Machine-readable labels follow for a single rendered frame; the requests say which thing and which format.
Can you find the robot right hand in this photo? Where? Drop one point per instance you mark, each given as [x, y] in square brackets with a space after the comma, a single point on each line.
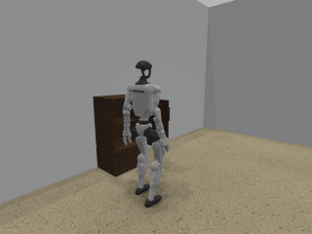
[164, 142]

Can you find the robot left hand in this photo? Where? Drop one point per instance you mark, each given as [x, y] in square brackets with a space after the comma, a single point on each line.
[127, 135]

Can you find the robot left foot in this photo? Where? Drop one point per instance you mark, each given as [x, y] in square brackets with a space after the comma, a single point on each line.
[144, 188]

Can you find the robot right upper arm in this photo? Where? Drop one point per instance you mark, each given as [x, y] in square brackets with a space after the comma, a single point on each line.
[155, 98]

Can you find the robot right forearm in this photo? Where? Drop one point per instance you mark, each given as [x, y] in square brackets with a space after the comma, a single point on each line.
[158, 123]

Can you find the right robot thigh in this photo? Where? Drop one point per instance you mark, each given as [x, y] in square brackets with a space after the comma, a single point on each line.
[156, 147]

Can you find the cupboard door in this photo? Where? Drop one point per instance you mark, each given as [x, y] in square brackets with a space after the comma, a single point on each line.
[164, 107]

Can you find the robot left upper arm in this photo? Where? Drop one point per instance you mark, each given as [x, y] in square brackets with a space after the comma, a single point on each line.
[128, 98]

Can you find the robot left forearm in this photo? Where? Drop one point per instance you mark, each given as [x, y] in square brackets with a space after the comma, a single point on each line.
[127, 119]

